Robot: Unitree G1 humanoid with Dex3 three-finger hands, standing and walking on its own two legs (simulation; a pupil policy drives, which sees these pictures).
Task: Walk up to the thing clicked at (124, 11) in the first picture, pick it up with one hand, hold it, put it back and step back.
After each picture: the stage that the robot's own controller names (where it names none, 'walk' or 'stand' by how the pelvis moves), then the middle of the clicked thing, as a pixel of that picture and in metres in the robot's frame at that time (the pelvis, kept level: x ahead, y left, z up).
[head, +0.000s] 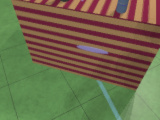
stand; (122, 2) +0.96 -0.23 +0.00
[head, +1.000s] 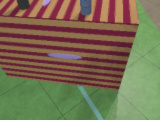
walk; (85, 3) +0.88 +0.03 +0.02
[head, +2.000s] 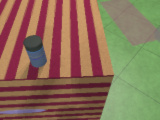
walk; (36, 51) +0.47 +0.22 +0.03
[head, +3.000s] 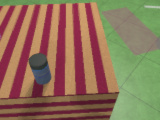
stand; (40, 69) +0.42 +0.19 +0.01
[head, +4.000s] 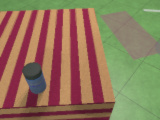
stand; (35, 78) +0.39 +0.20 +0.00
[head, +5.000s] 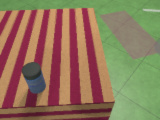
stand; (34, 78) +0.39 +0.21 +0.00
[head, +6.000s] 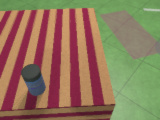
stand; (34, 80) +0.38 +0.20 +0.00
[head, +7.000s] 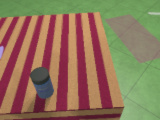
rise first; (42, 83) +0.37 +0.19 +0.00
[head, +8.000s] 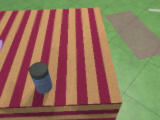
go down; (41, 78) +0.39 +0.19 +0.00
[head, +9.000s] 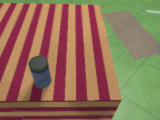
go down; (40, 72) +0.40 +0.18 +0.01
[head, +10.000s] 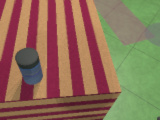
go down; (30, 67) +0.39 +0.17 +0.05
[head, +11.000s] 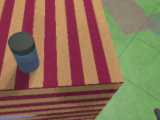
close in; (25, 53) +0.41 +0.18 +0.08
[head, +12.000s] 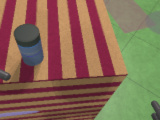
close in; (30, 46) +0.42 +0.16 +0.09
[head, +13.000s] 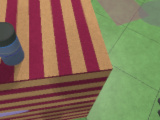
close in; (7, 45) +0.43 +0.20 +0.10
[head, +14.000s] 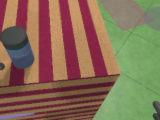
lift; (19, 48) +0.42 +0.18 +0.10
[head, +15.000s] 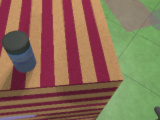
lift; (21, 53) +0.40 +0.18 +0.09
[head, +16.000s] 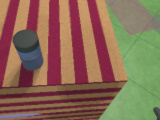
lift; (29, 51) +0.41 +0.17 +0.09
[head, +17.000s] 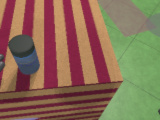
lift; (25, 55) +0.41 +0.18 +0.08
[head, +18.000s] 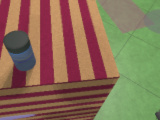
lift; (21, 52) +0.42 +0.18 +0.08
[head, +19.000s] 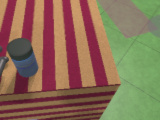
lift; (24, 58) +0.40 +0.19 +0.07
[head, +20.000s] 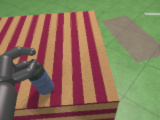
close; (40, 79) +0.39 +0.18 +0.04
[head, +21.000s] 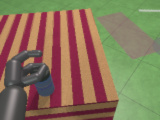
close; (43, 80) +0.38 +0.16 +0.02
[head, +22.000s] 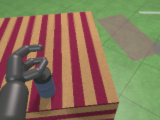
close; (44, 82) +0.38 +0.16 +0.02
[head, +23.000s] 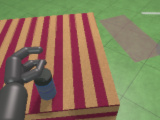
close; (45, 84) +0.38 +0.16 +0.01
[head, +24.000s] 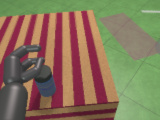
close; (45, 81) +0.38 +0.16 +0.01
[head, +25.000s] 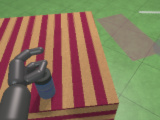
close; (44, 83) +0.38 +0.16 +0.01
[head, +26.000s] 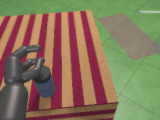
close; (44, 82) +0.38 +0.16 +0.01
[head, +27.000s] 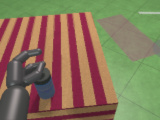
close; (43, 83) +0.38 +0.16 +0.01
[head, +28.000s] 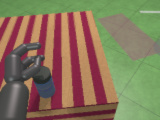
close; (44, 82) +0.38 +0.16 +0.01
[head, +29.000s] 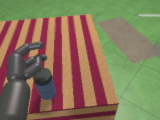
close; (45, 84) +0.38 +0.16 +0.01
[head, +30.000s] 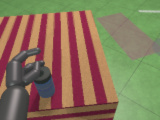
close; (44, 82) +0.38 +0.16 +0.01
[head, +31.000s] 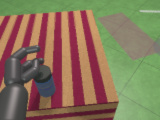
stand; (44, 81) +0.38 +0.16 +0.01
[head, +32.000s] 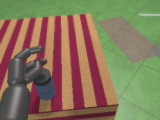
stand; (44, 84) +0.38 +0.16 +0.01
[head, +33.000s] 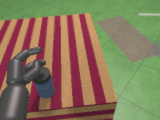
close; (44, 83) +0.39 +0.16 +0.01
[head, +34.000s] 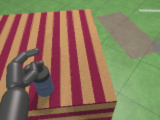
stand; (42, 81) +0.38 +0.16 +0.01
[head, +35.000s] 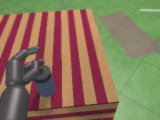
stand; (44, 81) +0.38 +0.16 +0.01
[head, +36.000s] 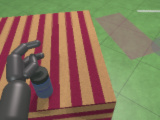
stand; (41, 82) +0.38 +0.17 +0.01
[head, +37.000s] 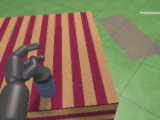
stand; (44, 82) +0.38 +0.16 +0.01
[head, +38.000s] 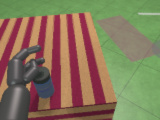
stand; (43, 82) +0.38 +0.16 +0.01
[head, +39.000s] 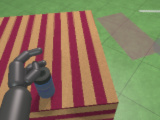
stand; (44, 83) +0.38 +0.16 +0.01
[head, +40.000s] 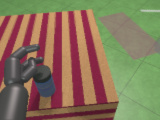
stand; (44, 81) +0.38 +0.16 +0.01
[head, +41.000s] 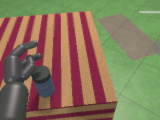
stand; (43, 82) +0.38 +0.16 +0.01
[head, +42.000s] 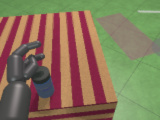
stand; (43, 82) +0.38 +0.16 +0.01
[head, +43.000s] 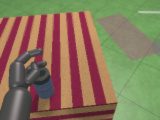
stand; (43, 83) +0.38 +0.16 +0.01
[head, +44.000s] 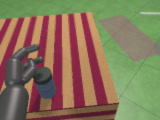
stand; (45, 83) +0.38 +0.16 +0.01
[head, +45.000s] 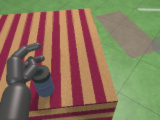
stand; (43, 81) +0.38 +0.16 +0.01
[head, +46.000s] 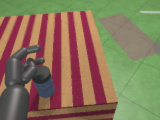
stand; (43, 82) +0.38 +0.16 +0.01
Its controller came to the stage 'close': yes
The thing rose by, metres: 0.01
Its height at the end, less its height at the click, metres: +0.00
